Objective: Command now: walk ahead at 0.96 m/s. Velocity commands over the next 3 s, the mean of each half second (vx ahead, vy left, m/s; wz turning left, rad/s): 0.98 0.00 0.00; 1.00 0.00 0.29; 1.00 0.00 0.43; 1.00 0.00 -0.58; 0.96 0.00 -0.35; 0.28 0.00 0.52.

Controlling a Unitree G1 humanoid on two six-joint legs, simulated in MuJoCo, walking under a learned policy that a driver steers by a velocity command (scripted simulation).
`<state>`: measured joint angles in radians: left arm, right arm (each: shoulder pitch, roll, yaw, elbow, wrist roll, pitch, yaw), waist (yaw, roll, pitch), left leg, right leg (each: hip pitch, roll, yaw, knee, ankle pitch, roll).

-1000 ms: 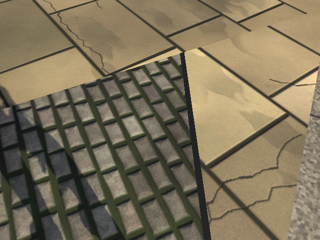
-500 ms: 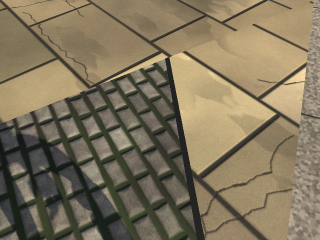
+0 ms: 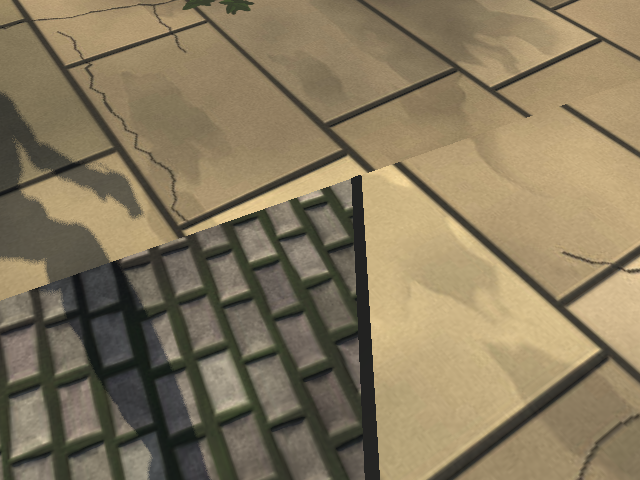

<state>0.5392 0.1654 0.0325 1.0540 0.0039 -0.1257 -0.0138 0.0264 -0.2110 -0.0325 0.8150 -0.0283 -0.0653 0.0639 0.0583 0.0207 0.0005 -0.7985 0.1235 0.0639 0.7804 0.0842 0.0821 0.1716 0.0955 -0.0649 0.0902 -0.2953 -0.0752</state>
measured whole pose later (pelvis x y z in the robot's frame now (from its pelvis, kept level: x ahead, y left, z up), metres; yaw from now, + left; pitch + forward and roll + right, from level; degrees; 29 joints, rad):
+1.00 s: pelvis +0.99 -0.01 -0.02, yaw +10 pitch +1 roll -1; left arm 0.50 0.21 0.02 1.00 0.01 -0.13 0.01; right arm 0.02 -0.25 -0.01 0.77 -0.02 -0.06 0.08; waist 0.05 0.02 0.05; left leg -0.74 0.02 0.14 0.69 0.17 0.16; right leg 0.27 0.07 -0.25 0.15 -0.41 -0.03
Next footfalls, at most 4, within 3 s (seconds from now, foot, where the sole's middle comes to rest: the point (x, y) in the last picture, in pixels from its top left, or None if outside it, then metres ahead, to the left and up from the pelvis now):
0.14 left None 0.35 0.09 -0.77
0.60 right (392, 344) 0.82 -0.09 -0.77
1.04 left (332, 215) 1.22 0.07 -0.77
1.56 right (342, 130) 1.75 0.06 -0.89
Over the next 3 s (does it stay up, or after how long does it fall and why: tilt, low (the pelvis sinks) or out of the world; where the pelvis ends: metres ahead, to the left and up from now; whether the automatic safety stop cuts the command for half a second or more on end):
stays up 2.69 0.17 -0.12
